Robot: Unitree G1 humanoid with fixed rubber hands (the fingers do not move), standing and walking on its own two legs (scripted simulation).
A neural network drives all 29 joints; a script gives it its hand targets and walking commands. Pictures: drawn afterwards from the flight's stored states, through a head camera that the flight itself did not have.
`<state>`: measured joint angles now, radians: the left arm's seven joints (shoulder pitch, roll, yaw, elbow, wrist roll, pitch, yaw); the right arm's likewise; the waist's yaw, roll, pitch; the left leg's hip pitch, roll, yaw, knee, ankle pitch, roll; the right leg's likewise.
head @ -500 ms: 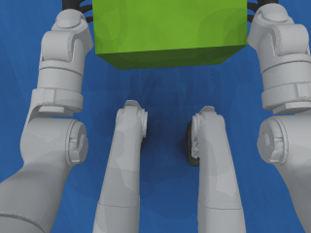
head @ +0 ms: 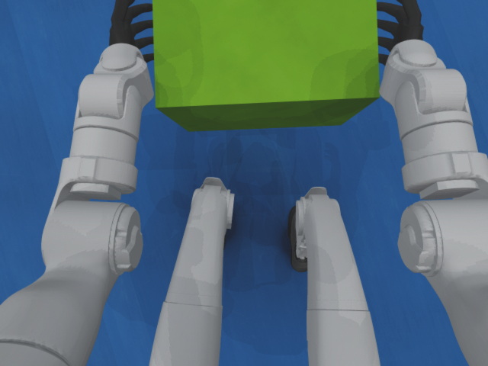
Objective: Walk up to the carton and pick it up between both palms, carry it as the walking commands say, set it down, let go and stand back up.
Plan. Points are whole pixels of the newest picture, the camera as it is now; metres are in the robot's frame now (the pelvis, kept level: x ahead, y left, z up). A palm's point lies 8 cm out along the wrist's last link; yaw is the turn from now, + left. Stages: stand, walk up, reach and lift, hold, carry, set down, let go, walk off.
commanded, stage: reach and lift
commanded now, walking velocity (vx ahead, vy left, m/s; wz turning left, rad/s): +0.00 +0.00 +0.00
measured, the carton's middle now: (262, 65) +0.52 +0.02 -0.12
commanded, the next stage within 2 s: none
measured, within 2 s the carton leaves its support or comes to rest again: neither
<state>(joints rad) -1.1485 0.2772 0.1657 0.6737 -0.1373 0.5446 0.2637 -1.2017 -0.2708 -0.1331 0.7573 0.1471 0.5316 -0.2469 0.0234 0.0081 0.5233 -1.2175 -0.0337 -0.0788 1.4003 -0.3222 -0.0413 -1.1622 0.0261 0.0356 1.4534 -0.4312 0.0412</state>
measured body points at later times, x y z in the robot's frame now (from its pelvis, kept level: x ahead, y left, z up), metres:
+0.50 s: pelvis +0.00 +0.00 +0.05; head +0.23 +0.02 +0.43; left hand +0.49 +0.21 +0.03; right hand +0.51 -0.16 +0.03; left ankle +0.19 +0.13 -0.56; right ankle +0.15 -0.14 -0.56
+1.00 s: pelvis +0.01 +0.00 +0.11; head +0.18 +0.01 +0.52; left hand +0.47 +0.20 +0.11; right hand +0.49 -0.17 +0.12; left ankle +0.19 +0.13 -0.56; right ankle +0.15 -0.14 -0.56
